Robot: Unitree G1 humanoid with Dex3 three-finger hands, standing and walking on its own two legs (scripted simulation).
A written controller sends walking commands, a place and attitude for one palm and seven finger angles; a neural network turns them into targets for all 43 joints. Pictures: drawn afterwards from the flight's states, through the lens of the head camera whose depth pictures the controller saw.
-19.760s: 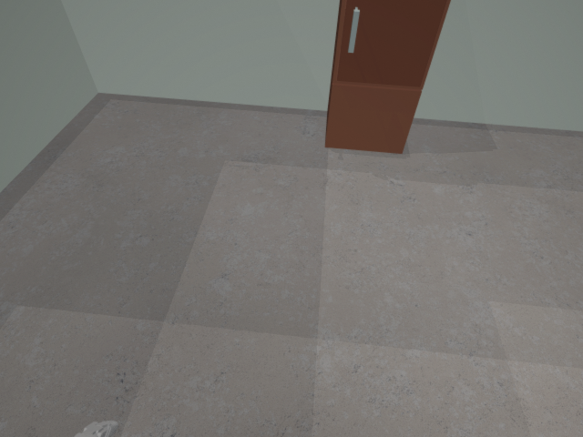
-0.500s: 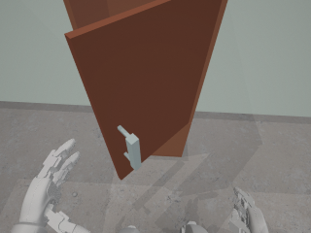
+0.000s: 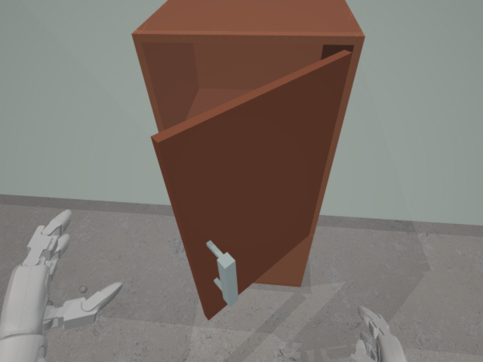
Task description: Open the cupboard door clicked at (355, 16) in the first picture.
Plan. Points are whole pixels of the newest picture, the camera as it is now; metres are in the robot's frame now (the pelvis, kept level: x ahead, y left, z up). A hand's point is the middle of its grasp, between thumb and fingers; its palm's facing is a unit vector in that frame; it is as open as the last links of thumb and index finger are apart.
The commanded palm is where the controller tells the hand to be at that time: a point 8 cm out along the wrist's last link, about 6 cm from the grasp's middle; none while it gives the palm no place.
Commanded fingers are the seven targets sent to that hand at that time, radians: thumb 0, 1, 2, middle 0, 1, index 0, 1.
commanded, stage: draw the hand back to the body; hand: left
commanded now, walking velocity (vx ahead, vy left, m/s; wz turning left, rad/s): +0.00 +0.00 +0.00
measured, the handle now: (221, 273) +0.32 +0.09 -0.08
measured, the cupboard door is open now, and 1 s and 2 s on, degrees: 47 47 47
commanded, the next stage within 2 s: step back with the hand held close in 0.64 s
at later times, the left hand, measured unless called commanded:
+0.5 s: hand (57, 265) +0.18 +0.25 +0.17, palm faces +0.43 -0.81 -0.40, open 7.6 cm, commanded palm +0.13 +0.28 +0.19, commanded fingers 0.00 0.90 0.90 -0.20 -0.30 -0.20 -0.30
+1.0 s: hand (62, 269) +0.18 +0.24 +0.16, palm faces +0.34 -0.80 -0.49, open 7.4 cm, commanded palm +0.11 +0.28 +0.19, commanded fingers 0.00 0.90 0.90 -0.20 -0.30 -0.20 -0.30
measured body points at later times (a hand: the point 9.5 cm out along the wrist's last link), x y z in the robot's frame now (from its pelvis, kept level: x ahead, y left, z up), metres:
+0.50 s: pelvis -0.01 -0.02 +0.02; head -0.03 -0.03 +0.47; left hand +0.15 +0.29 +0.19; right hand +0.17 -0.24 -0.06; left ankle -0.06 +0.09 -0.72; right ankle +0.00 -0.13 -0.72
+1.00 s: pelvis -0.03 -0.01 +0.02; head -0.02 -0.02 +0.47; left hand +0.15 +0.28 +0.19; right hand +0.14 -0.26 -0.06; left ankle -0.06 +0.09 -0.72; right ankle +0.00 -0.13 -0.72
